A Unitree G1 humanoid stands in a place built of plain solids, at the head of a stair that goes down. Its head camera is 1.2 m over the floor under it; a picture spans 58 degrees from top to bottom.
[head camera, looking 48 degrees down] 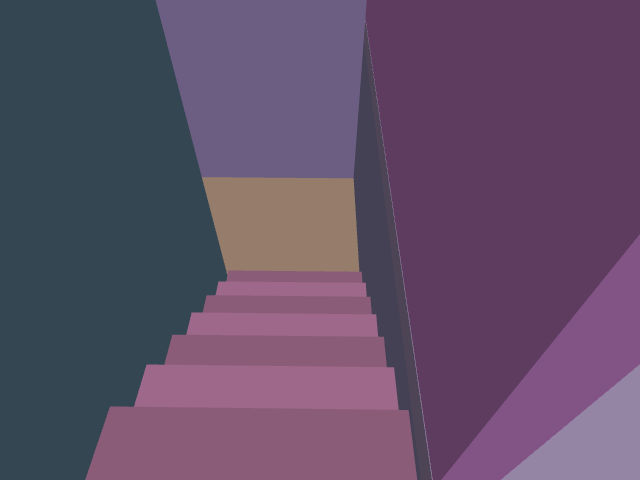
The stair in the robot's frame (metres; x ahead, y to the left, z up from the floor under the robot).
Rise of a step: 0.17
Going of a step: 0.23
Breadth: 0.95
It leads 1 degrees to the right of straight ahead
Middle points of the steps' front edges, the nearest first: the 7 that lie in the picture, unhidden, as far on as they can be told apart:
0.52 0.19 -0.17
0.75 0.19 -0.35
0.98 0.19 -0.52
1.20 0.19 -0.70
1.43 0.18 -0.87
1.66 0.18 -1.05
1.89 0.18 -1.22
